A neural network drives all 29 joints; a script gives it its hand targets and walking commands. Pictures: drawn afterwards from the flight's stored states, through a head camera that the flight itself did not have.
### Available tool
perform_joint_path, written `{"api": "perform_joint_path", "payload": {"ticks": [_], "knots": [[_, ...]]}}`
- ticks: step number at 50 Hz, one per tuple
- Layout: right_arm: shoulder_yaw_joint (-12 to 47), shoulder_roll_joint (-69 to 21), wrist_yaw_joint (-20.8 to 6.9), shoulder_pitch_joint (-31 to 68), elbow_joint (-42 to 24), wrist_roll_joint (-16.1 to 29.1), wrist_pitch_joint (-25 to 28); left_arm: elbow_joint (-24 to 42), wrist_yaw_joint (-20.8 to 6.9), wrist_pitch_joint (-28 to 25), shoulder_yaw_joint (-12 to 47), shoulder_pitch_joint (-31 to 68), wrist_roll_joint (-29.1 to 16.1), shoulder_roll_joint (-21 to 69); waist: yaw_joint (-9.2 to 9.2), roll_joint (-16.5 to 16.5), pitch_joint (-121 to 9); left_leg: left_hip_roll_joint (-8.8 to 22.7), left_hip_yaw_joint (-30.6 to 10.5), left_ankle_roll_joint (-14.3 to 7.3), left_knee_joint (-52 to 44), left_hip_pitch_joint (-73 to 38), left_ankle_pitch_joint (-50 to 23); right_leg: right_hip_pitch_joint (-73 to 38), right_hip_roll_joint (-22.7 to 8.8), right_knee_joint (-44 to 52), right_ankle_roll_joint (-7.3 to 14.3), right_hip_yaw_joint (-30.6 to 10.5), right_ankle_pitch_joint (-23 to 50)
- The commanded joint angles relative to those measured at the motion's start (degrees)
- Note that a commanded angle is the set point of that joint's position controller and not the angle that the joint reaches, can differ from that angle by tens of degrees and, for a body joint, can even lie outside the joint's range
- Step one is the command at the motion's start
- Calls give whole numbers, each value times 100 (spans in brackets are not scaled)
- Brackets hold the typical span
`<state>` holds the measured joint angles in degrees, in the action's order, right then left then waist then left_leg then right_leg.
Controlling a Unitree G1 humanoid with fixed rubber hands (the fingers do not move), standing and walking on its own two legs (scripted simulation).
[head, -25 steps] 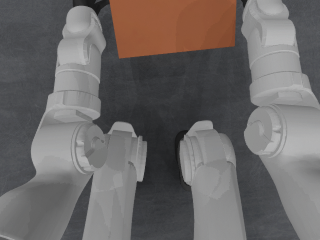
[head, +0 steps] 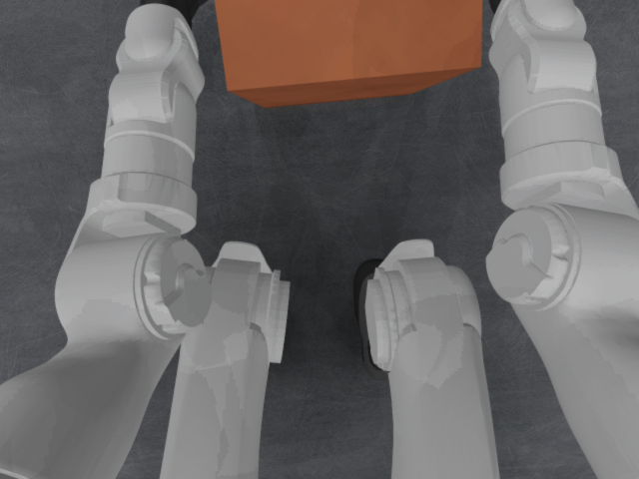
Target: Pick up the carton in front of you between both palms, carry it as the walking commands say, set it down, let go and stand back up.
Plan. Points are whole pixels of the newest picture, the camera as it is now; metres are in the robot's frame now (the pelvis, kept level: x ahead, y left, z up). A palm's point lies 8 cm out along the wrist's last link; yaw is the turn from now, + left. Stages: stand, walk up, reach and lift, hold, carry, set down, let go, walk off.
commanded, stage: set down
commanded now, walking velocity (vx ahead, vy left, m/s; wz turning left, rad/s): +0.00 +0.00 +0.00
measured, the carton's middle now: out of the picture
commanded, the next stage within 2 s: let go in 1.46 s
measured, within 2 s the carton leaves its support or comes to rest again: neither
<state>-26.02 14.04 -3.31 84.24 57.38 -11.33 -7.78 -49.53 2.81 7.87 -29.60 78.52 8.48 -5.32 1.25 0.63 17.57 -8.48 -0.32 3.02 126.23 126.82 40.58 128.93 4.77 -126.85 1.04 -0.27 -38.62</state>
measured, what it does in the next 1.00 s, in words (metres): rises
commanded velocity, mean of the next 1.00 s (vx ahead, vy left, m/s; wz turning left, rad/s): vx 0.00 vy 0.00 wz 0.00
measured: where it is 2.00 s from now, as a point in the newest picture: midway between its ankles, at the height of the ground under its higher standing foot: (315, 340)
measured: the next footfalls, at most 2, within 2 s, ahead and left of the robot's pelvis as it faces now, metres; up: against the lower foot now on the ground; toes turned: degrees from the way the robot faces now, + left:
none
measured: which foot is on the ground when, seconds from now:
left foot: down 0.00-1.00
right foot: down 0.00-1.00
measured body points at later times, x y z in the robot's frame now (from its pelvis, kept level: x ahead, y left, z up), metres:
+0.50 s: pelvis -0.04 -0.01 -0.02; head +0.33 -0.03 +0.22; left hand +0.53 +0.17 -0.18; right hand +0.54 -0.23 -0.17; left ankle +0.08 +0.11 -0.34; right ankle +0.08 -0.10 -0.34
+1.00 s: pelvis -0.02 +0.00 +0.10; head +0.30 -0.03 +0.41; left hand +0.53 +0.15 -0.01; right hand +0.53 -0.24 -0.01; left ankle +0.08 +0.11 -0.34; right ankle +0.08 -0.10 -0.34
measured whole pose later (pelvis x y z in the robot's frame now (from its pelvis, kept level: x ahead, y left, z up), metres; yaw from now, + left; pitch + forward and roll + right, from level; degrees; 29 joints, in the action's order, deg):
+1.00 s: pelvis -0.02 +0.00 +0.10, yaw +0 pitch +44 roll +2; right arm -10.9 23.7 -0.1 74.0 57.8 4.2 -9.9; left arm -50.6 9.4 11.1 -14.7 70.2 -6.0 -11.6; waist 0.2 1.0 2.3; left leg -4.6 0.0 1.1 104.0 116.8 31.1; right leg 118.2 2.9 -104.6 1.8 0.2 -30.1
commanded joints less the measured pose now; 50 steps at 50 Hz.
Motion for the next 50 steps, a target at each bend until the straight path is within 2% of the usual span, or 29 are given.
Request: {"api": "perform_joint_path", "payload": {"ticks": [1,5,6,7,8,11,13,14,16,20,21,22,28,29,30,31,32,34,38,39,40,41,42,44,45,46,47,48,50], "knots": [[1354,-3494,-980,767,991,-55,-429,-989,-941,419,1682,1443,13,3417,73,276,-4078,-38,30,-117,-763,-2064,-2403,-2159,102,937,56,-238,2586],[781,-1849,-729,416,1280,-320,-331,-752,-507,231,1356,1404,22,1832,306,278,-4046,-5,155,49,-847,-2319,-2221,-2121,22,892,15,-95,2255],[536,-826,-433,-61,1437,-505,-177,-1162,-343,187,1326,915,-53,1257,726,427,-4082,9,-27,44,-815,-2451,-2213,-2342,-3,884,36,-83,2300],[901,-374,-218,250,1191,-126,-79,-818,-136,-47,982,749,0,280,-39,345,-4139,-18,252,86,-635,-2276,-2276,-2358,-44,914,-45,-309,2421],[749,667,25,488,1148,-55,117,-897,27,-48,1095,791,-315,-5,494,153,-4328,115,49,140,-725,-2304,-2328,-2650,-94,838,-30,-109,2577],[1244,1359,503,1227,579,1049,571,-813,482,-446,1089,1065,-834,-1678,-247,-95,-5283,252,172,94,-623,-2094,-2848,-3252,-268,612,-110,-252,3182],[1326,1929,589,2170,-440,1484,726,-719,504,-589,1287,1502,-1461,-1714,-48,-424,-5869,338,107,7,-263,-1781,-3025,-3976,-342,606,-179,-438,3815],[1440,1609,531,2093,452,1703,612,-888,461,-563,1581,1685,-1598,-1776,-228,-314,-5590,355,91,50,-593,-1374,-2739,-3877,-398,466,-139,-402,3932],[1592,1815,549,1964,-481,1828,611,-270,383,-567,1615,1905,-1989,-1718,-200,-533,-6308,397,341,-33,-359,-1606,-2748,-4583,-428,789,-160,-561,3891],[2089,2145,613,2224,233,2122,365,-601,456,-375,2115,2354,-2237,-2310,59,-584,-6550,521,360,-103,-565,-2323,-2066,-4493,-540,949,-165,-261,2636],[2109,2018,584,2301,-350,2441,330,-78,484,-291,2157,2734,-2245,-2118,-187,-265,-6920,537,423,-184,-606,-2741,-2300,-4396,-453,968,-86,-243,2677],[2058,2531,614,2743,-86,2285,276,-438,528,-228,2360,2845,-2514,-2097,153,-255,-7308,575,295,-142,-623,-3182,-2318,-4681,-510,1005,-67,-237,2648],[2457,2135,548,2406,93,2312,-311,-222,675,245,2036,2451,-2269,-2265,-56,-351,-7074,599,425,-190,-1290,-3359,-1105,-4731,-412,1473,24,-126,1274],[2547,1970,533,2775,521,2356,-406,-133,683,314,1902,2799,-2113,-2380,-331,-657,-7132,532,462,-187,-1382,-3206,-1327,-4820,-518,1604,1,-193,1449],[2102,2176,455,2264,658,2209,-426,-601,711,446,2010,2477,-1935,-2241,18,-117,-6696,598,404,-183,-1513,-3325,-1062,-4306,-362,1693,69,-154,1171],[2310,2226,440,2280,571,2194,-357,-44,740,321,1606,2524,-1833,-2268,-545,-305,-7372,541,528,-177,-1385,-3782,-1395,-4386,-425,1761,18,-155,1130],[2080,1984,461,2291,10,2184,-262,-99,685,281,1831,2328,-1815,-1963,-206,-61,-7230,449,495,-148,-1510,-3798,-1716,-4139,-265,1917,8,-49,1497],[1847,2069,400,1812,557,1929,-173,-659,649,292,1667,1815,-1640,-1697,-227,201,-6842,465,347,-81,-1699,-3631,-1885,-3865,-258,1864,-2,-21,1938],[1791,1873,388,1157,143,1688,32,-477,630,114,1309,978,-1324,-1340,-157,-382,-7108,328,263,-115,-1975,-3404,-2976,-4111,-191,2106,-92,3,3250],[1469,1744,436,878,311,1517,42,-313,588,122,1343,1045,-1352,-1237,207,-362,-6929,295,125,-139,-2133,-3121,-2890,-4216,-194,2259,-60,-138,3424],[1576,1629,449,918,-342,1412,117,-132,576,56,1342,686,-1482,-1095,104,-926,-7254,254,100,-183,-2306,-3102,-3174,-4454,-145,2310,-147,69,3674],[1592,1695,438,793,-571,1571,109,350,586,-31,1429,789,-1325,-1231,-69,-368,-8243,188,231,-109,-2225,-3917,-3685,-4838,-172,2469,-155,-133,4177],[1560,1816,421,655,-117,1388,43,364,581,-14,1504,779,-1608,-1289,232,-618,-8378,189,108,-116,-2427,-4060,-3868,-4811,-135,2450,-168,127,4256],[1742,1711,397,658,-477,1638,-25,129,625,113,1572,620,-1505,-1132,-144,-248,-8239,166,113,-139,-2737,-4330,-3688,-4833,-51,2769,-103,18,4009],[1432,1737,348,361,-739,1483,-51,304,631,168,1592,501,-1547,-1151,330,-400,-8312,170,54,-132,-2843,-4564,-3765,-4593,-10,3102,-154,160,3820],[1158,2061,313,561,-786,1582,-91,974,694,168,1308,932,-1177,-1584,-226,227,-8629,221,95,-64,-2798,-5178,-3828,-4115,-92,3022,-96,41,3375],[1314,1924,268,668,-776,1562,-108,762,667,263,1669,705,-1576,-992,234,-86,-8290,295,-32,-83,-3141,-4762,-3532,-4483,-82,3217,-50,174,3481],[1382,2087,288,1045,-680,1552,-245,916,732,296,1227,1063,-1351,-1558,-225,-134,-8341,263,112,-90,-3219,-4775,-2928,-4584,-203,3471,-58,-83,2876],[1479,1832,215,1006,-712,1736,-367,1099,715,368,1417,1331,-1367,-1680,-169,-250,-8183,290,222,-123,-3563,-4470,-2791,-5163,-93,3687,-80,-67,3029]]}}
